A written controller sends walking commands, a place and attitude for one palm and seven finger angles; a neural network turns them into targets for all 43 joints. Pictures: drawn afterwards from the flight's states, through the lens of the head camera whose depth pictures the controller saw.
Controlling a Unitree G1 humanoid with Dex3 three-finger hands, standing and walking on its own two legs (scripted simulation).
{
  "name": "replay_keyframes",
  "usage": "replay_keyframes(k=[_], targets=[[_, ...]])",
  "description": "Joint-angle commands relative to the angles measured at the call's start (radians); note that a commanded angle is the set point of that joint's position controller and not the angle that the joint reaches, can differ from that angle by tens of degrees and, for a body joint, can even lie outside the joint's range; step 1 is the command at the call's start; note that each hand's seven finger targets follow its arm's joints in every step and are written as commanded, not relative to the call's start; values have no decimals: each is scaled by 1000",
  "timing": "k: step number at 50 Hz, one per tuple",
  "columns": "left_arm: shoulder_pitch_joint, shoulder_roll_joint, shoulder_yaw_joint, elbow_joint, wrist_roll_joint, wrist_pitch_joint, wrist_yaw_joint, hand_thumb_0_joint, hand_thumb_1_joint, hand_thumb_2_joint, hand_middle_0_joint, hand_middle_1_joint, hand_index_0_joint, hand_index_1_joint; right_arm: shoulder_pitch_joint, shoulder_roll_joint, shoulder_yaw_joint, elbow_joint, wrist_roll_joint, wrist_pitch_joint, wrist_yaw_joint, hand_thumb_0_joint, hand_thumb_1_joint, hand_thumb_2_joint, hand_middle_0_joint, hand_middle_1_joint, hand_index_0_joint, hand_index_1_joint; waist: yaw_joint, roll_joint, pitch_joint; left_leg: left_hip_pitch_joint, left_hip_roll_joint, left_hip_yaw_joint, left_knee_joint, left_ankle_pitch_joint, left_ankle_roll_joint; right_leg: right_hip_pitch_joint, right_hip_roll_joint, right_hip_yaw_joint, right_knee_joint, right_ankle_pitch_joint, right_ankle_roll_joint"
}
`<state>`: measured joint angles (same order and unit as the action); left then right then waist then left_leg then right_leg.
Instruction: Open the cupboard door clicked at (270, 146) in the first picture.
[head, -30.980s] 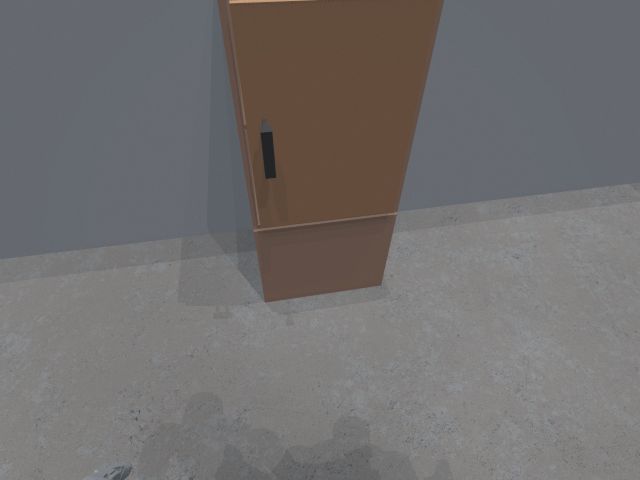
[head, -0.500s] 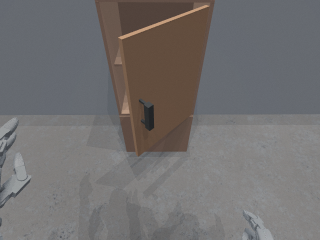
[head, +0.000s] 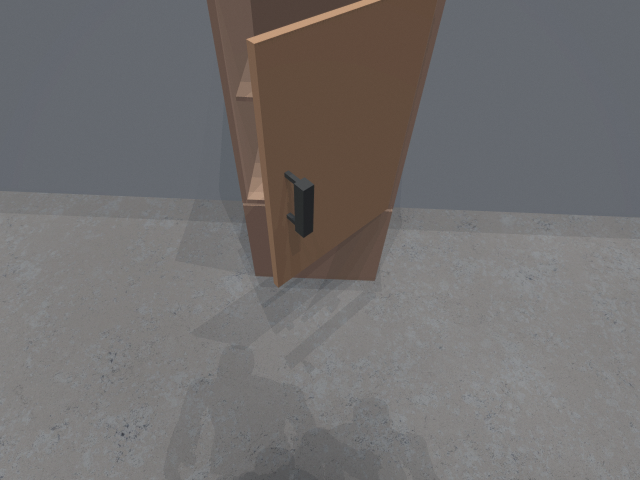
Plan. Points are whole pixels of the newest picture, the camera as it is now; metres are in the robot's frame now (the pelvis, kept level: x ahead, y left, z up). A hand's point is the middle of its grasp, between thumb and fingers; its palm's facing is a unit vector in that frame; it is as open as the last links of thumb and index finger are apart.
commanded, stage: let the arm hang, fingers relaxed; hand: left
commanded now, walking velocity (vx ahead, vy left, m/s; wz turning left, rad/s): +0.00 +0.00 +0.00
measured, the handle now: (297, 203) +0.60 +0.08 -0.06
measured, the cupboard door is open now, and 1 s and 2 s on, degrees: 44 44 44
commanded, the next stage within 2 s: look to check the result in 0.58 s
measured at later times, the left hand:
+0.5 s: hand out of the picture +0.12 +0.22 -0.15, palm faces -0.03 -0.95 -0.31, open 7.3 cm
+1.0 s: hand out of the picture +0.11 +0.21 -0.15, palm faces -0.02 -0.95 -0.32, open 7.3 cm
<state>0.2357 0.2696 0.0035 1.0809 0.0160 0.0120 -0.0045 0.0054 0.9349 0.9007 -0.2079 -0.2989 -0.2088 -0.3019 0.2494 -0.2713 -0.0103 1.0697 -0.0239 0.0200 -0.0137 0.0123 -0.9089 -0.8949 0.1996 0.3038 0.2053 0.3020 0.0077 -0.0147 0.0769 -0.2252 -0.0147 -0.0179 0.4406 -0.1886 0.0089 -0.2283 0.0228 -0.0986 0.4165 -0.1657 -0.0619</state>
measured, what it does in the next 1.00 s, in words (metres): shifts its weight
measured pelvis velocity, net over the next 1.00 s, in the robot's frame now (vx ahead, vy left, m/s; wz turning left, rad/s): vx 0.05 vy -0.02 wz -0.02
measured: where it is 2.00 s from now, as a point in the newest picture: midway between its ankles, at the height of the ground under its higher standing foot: outside the picture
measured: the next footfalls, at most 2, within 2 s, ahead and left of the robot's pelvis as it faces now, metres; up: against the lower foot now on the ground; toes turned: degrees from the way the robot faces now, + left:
none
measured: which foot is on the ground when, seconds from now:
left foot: down 0.00-1.00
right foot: down 0.00-1.00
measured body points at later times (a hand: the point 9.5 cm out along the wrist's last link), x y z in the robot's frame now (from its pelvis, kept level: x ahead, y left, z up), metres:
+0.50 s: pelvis +0.03 -0.01 +0.01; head +0.04 -0.03 +0.46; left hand +0.12 +0.26 -0.13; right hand +0.07 -0.28 -0.15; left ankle +0.03 +0.11 -0.74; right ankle +0.04 -0.08 -0.74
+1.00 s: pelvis +0.05 -0.02 +0.01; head +0.07 -0.03 +0.46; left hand +0.11 +0.26 -0.13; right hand +0.09 -0.29 -0.15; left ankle +0.03 +0.11 -0.74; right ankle +0.04 -0.08 -0.74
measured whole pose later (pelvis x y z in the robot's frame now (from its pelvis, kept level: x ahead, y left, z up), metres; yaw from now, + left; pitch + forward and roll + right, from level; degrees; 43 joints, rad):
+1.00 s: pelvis +0.05 -0.02 +0.01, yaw -1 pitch -1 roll +0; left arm 0.15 0.27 0.01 1.15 0.01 -0.02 0.02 0.00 0.91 0.90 -0.20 -0.30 -0.20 -0.30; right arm 0.17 -0.27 0.00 1.13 -0.02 0.00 -0.03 0.01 -0.91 -0.89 0.20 0.30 0.21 0.30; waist 0.00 0.03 0.05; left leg -0.08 0.01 -0.01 0.31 -0.21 -0.02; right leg -0.11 0.05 -0.08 0.31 -0.19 -0.08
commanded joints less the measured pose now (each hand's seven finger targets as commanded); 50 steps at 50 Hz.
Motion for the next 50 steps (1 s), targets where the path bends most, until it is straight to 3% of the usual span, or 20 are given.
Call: replay_keyframes(k=[1,8,14,25,32,45,50], targets=[[-63,174,45,-27,-5,-33,14,0,900,900,-200,-300,-200,-300,-17,-160,-31,-44,1,-24,-8,0,-900,-900,200,300,200,300,-12,38,-39,-38,96,-112,-118,-124,39,23,-144,203,-159,-238,-25],[-94,194,45,7,-7,-34,18,0,900,900,-200,-300,-200,-300,-9,-166,-27,-6,0,-27,-6,0,-900,-900,200,300,200,300,-12,-11,-30,-22,101,-108,-135,-64,41,42,-146,202,-166,-208,-20],[-115,201,43,12,-8,-40,23,0,900,900,-200,-300,-200,-300,-34,-171,-21,7,1,-33,-6,0,-900,-900,200,300,200,300,-10,-26,-51,19,109,-100,-143,44,36,75,-146,186,-154,-91,-9],[-135,195,44,7,-9,-49,29,0,900,900,-200,-300,-200,-300,-73,-169,-14,16,1,-39,-10,0,-900,-900,200,300,200,300,-10,30,-92,68,117,-85,-157,142,21,143,-152,181,-139,112,-1],[-131,191,47,6,-10,-51,32,0,900,900,-200,-300,-200,-300,-79,-167,-15,11,3,-38,-15,0,-900,-900,200,300,200,300,-13,31,-105,97,117,-71,-149,169,16,164,-157,177,-143,197,8],[-106,176,43,18,-13,-49,34,0,900,900,-200,-300,-200,-300,-67,-159,-13,14,5,-32,-21,0,-900,-900,200,300,200,300,-15,26,-112,126,121,-61,-145,174,14,170,-152,176,-151,231,9],[-98,172,41,22,-13,-48,35,0,900,900,-200,-300,-200,-300,-61,-152,-11,17,5,-30,-22,0,-900,-900,200,300,200,300,-15,6,-84,126,121,-59,-149,169,15,155,-149,176,-155,230,12]])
